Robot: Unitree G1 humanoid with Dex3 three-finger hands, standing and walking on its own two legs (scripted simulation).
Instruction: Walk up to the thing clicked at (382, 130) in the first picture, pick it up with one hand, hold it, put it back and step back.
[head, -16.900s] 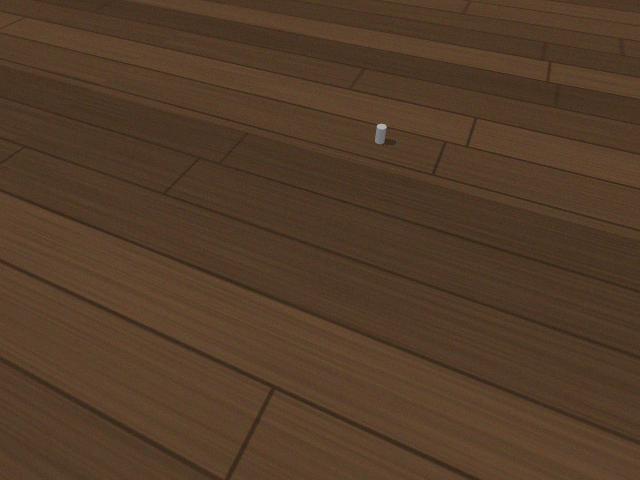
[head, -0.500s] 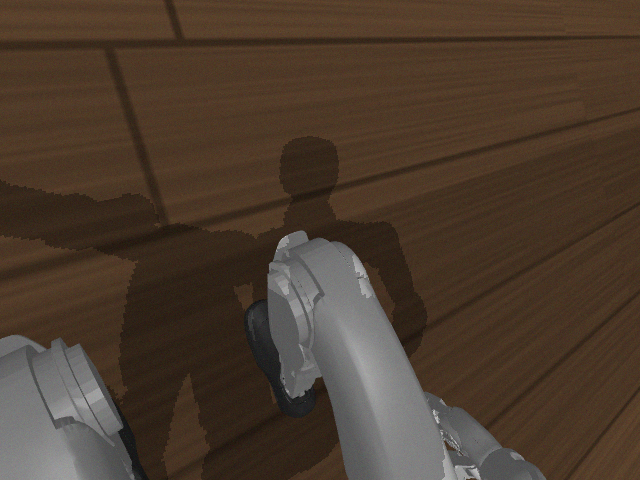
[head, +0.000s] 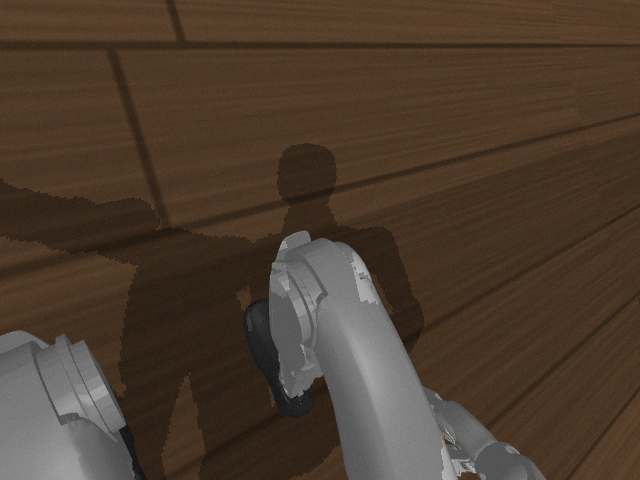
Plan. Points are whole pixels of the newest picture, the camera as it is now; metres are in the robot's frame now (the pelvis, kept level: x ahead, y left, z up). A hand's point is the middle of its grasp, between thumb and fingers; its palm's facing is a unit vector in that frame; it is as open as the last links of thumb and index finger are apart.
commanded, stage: close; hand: left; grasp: from above
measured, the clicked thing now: out of the picture +0.50 +0.36 -0.26
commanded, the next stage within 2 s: settle in 0.48 s
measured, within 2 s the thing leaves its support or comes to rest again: leaves its support in 0.90 s
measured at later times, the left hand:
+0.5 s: hand out of the picture +0.47 +0.36 -0.22, palm faces -0.43 -0.15 -0.89, open 7.9 cm
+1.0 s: hand out of the picture +0.48 +0.37 -0.20, palm faces -0.40 -0.12 -0.91, open 7.8 cm
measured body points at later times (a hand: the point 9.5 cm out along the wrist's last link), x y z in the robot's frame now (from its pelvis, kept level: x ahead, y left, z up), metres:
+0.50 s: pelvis +0.00 +0.00 +0.00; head +0.28 +0.13 +0.33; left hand +0.49 +0.37 -0.17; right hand +0.06 -0.26 -0.05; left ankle +0.06 +0.13 -0.27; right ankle +0.12 -0.13 -0.27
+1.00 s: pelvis +0.00 +0.00 +0.01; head +0.27 +0.13 +0.34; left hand +0.50 +0.37 -0.15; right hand +0.07 -0.26 -0.05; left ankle +0.06 +0.13 -0.27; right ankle +0.12 -0.13 -0.27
